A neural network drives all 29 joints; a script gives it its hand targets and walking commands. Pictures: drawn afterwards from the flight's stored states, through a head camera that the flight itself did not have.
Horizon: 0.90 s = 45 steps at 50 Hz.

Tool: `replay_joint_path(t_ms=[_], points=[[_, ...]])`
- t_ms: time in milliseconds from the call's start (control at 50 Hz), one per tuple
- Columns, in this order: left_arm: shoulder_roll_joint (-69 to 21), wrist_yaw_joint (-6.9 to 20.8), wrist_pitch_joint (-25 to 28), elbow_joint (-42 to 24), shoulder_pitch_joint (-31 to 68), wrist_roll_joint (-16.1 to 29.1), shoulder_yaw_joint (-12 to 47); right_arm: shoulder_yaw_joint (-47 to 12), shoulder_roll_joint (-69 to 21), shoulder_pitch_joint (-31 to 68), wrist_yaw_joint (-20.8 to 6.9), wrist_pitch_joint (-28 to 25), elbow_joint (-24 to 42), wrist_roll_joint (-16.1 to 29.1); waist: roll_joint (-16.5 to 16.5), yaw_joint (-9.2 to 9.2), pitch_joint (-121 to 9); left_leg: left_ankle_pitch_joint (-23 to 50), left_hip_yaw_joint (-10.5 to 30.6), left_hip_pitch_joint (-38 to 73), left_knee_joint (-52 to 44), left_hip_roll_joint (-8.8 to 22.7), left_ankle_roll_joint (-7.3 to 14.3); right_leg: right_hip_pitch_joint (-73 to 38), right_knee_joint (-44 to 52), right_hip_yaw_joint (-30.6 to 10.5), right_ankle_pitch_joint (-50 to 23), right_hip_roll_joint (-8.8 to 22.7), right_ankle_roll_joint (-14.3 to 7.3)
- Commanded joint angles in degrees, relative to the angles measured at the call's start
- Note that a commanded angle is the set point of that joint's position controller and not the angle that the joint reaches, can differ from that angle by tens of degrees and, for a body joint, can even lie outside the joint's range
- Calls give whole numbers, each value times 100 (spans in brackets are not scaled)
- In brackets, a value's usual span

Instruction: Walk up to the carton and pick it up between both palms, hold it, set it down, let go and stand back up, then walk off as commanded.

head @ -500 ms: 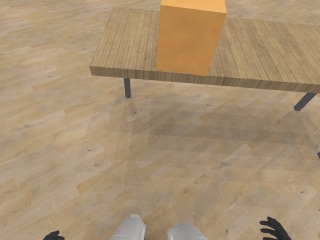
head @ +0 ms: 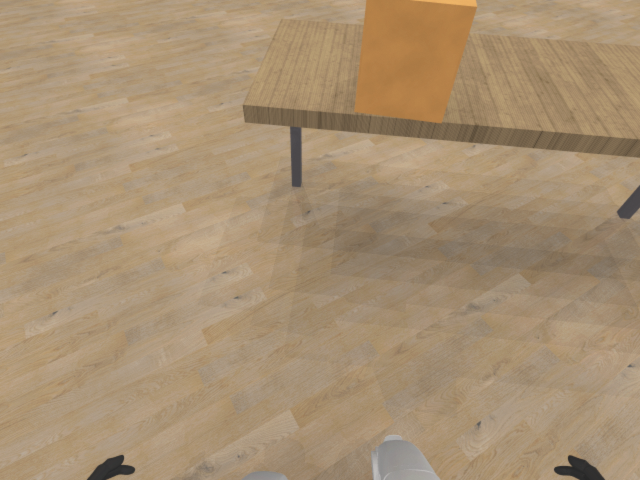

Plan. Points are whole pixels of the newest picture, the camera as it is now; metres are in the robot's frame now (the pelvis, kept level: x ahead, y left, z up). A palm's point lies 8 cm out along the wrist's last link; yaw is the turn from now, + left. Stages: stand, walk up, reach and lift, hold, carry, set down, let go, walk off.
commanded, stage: walk off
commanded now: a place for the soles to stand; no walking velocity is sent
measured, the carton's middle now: (409, 46) +1.00 -0.19 +0.09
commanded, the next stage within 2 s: stand in 1.16 s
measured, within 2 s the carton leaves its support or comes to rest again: neither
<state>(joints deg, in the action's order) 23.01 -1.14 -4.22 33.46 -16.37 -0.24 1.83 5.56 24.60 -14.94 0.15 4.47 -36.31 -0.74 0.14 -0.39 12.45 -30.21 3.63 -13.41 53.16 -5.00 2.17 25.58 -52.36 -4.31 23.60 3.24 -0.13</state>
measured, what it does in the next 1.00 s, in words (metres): steps on the spot: right foot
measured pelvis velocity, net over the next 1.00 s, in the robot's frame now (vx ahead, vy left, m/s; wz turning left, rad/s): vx -0.01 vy -0.05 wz -0.05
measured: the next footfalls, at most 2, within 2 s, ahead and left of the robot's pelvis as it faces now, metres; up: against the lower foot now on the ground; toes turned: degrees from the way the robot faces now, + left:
right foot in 0.50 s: +0.08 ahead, -0.21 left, +0.00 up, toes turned +4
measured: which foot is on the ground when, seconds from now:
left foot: down 0.00-1.00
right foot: up 0.00-0.48, down 0.50-1.00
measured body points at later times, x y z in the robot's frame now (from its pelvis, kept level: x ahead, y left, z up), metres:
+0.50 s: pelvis -0.03 -0.03 +0.02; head +0.01 -0.01 +0.47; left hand +0.08 +0.27 -0.09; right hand +0.07 -0.33 -0.07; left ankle +0.00 +0.09 -0.69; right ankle +0.03 -0.20 -0.69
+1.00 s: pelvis -0.01 -0.05 +0.03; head +0.03 -0.05 +0.47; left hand +0.11 +0.24 -0.07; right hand +0.11 -0.36 -0.06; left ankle +0.00 +0.09 -0.69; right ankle +0.04 -0.21 -0.69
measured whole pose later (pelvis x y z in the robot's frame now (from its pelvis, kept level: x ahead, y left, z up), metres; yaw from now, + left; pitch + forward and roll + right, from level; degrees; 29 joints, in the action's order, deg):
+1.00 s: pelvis -0.01 -0.05 +0.03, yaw -3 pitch -5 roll +0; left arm 22.0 -1.2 -1.1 34.3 -16.5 -0.2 1.6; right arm 5.6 21.4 -11.4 -0.3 1.5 -36.4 -0.7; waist -0.7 -0.6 10.4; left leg -23.4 3.4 -15.3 43.3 -0.4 -0.8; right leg 19.4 -41.9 -8.1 18.0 -0.7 3.2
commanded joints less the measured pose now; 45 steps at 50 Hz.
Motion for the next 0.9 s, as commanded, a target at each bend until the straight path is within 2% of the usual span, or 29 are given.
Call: replay_joint_path(t_ms=[0, 40, 60, 100, 140, 180, 200, 300, 340, 360, 400, 420, 440, 460, 480, 500, 520, 560, 600, 620, 640, 660, 680, 700, 720, 740, 780, 840, 880], points=[[1046, -226, 76, -752, 587, -74, -1065, 266, 1483, 452, 133, -442, 467, -15, -226, 19, 801, -2625, 3604, -2242, -4569, 2279, 257, 1319, -2244, -1458, 758, -1098, 11], [1123, -172, 87, -203, -103, 17, -1027, 142, 1193, 933, 208, -591, 424, 29, -344, -285, -30, -1291, 2277, -1193, -3970, 1822, -99, 907, -2141, -1124, 66, -971, 71], [1079, -124, 86, -100, -340, -6, -1012, 174, 1151, 854, 254, -591, 542, -34, -558, -184, -410, -959, 2106, -685, -3879, 1903, -24, 795, -2275, -902, 36, -973, 99], [1136, -76, 107, -40, -399, -18, -983, 136, 1027, 476, 259, -664, 574, -35, -821, 0, -770, -832, 2182, 145, -3688, 1782, 22, 935, -1765, -849, -116, -811, 203], [1096, 12, 77, 108, -520, -62, -994, 147, 973, 4, 321, -668, 573, -77, -693, 14, -1259, -664, 2125, 938, -3578, 1831, -57, 942, -1535, -593, -172, -649, 144], [1057, 53, 84, 109, -422, -98, -959, 190, 917, -73, 340, -677, 558, -59, -291, 15, -1322, -495, 2205, 1136, -3432, 1946, 101, 974, -1277, -540, -291, -516, 103], [982, 73, 91, 31, -394, -125, -955, 241, 979, -149, 330, -682, 552, -81, -396, -4, -1336, -570, 2303, 1260, -3533, 1987, 105, 991, -1164, -395, -228, -512, 98], [853, 57, 130, 23, -339, -130, -899, 293, 997, 218, 243, -615, 538, -105, -593, -64, -1180, -1003, 2212, 449, -3502, 1983, 416, 375, -497, -108, -26, -329, 49], [1012, 40, 163, 46, -388, -103, -972, 339, 1131, 266, 191, -583, 550, -98, -991, -69, -1295, -1196, 1981, 18, -3599, 1946, 415, -199, -105, 60, -140, -293, 29], [870, 22, 203, 49, -473, -110, -917, 334, 1065, 492, 182, -560, 572, -115, -750, -154, -1246, -614, 1811, -70, -3322, 1868, 518, -390, 352, 30, -245, -207, 1], [891, -23, 272, 111, -520, -72, -863, 286, 1081, 683, 133, -525, 610, -112, -1085, -168, -1554, 143, 1415, -406, -3030, 1823, 511, -1114, 757, 158, -502, -157, -29], [884, -20, 322, 199, -613, -66, -841, 254, 1094, 817, 105, -478, 599, -78, -971, -292, -1647, 528, 1186, -545, -2697, 1743, 462, -1532, 1262, 228, -650, -194, -120], [1011, -64, 363, 256, -806, -47, -875, 237, 1097, 931, 76, -450, 506, -65, -1030, -416, -1750, 1132, 787, -823, -2057, 1586, 296, -2116, 1683, 131, -945, -136, -97], [969, -128, 434, 308, -727, -24, -808, 79, 873, 775, 48, -396, 424, -57, -626, -394, -1798, 1777, 580, -543, -1333, 1335, 152, -2057, 2385, -144, -602, -202, -109], [1363, -185, 498, 343, -638, -62, -826, 12, 723, 678, 52, -382, 354, 15, 294, -345, -1760, 1520, 338, -858, -293, 837, -119, -1932, 2884, -1389, -456, 403, -321], [1622, -202, 536, 165, -288, -67, -873, -37, 585, 335, 44, -361, 267, 87, 709, -87, -1568, 103, 143, -1059, 138, 178, -418, -1245, 3423, -3217, -418, 1392, -800], [1763, -161, 592, 200, -102, -152, -944, 123, 763, 257, 72, -308, 54, 106, 899, -165, -1446, -552, 522, -652, 382, 192, -325, -311, 3585, -3486, 735, 1545, -1194], [1467, -152, 555, -67, 412, -101, -828, 123, 876, 132, 12, -362, 23, 198, 630, -33, -821, -54, 380, -240, -110, 496, -203, 374, 3423, -2741, 783, 1207, -1090], [1278, -110, 486, -93, 786, -7, -789, 35, 802, -155, -52, -450, -50, 198, 564, 319, -1193, 996, 319, 924, -1744, 718, -16, 735, 3013, -1677, 593, 584, -503], [1069, -46, 507, -54, 613, 1, -820, 73, 944, -235, -30, -474, -159, 173, 395, 265, -1224, 806, 855, 1225, -2311, 1008, 175, 949, 2601, -1039, 262, 140, -186], [927, -33, 532, -18, 432, 37, -772, 46, 1106, 35, -18, -531, -26, 131, 21, 128, -1293, 433, 1759, 890, -2843, 1585, 442, 458, 1906, -614, -304, -177, 2], [793, -35, 521, 12, 219, 55, -767, 33, 1164, 469, -47, -565, 85, 136, -466, -39, -1383, 370, 2196, 187, -3143, 2014, 748, -450, 1421, -264, -546, -400, 109], [814, -53, 524, 0, -110, 28, -777, 23, 1086, 863, -46, -594, 204, 113, -370, -310, -1618, 881, 1819, -338, -2662, 1965, 751, -1385, 1522, -295, -414, -257, 62], [974, -50, 555, 38, -215, 25, -793, 37, 1010, 966, -85, -585, 303, 123, -419, -362, -1701, 1065, 1266, -516, -2362, 1604, 461, -1743, 1886, -520, -884, -161, -51], [1149, -57, 606, 71, -23, 45, -792, 16, 873, 852, -76, -541, 152, 162, 421, -222, -1769, 1542, 606, -408, -1710, 1097, 52, -1761, 2429, -1338, -1669, 329, -261], [1264, -59, 613, 96, 173, 51, -800, 10, 846, 615, -59, -508, 32, 241, 444, -51, -1893, 1695, 282, 217, -1373, 785, -212, -1288, 2611, -1838, -1809, 673, -502], [1241, -47, 601, 90, 413, 58, -788, -47, 879, 454, -23, -519, -43, 238, 359, 41, -1988, 2095, 415, 809, -1679, 871, -190, -834, 2436, -1638, -2164, 585, -540], [1068, -62, 578, 178, 241, 60, -742, -39, 1036, 561, -26, -581, -78, 202, -22, -96, -2179, 2446, 1020, 846, -2189, 1423, 182, -1047, 1917, -701, -2230, -43, -102], [1105, -74, 560, 188, 257, 56, -751, -18, 974, 681, -29, -549, -99, 193, -41, -85, -2162, 2282, 833, 660, -2030, 1296, 144, -1166, 1952, -887, -2272, 96, -168]])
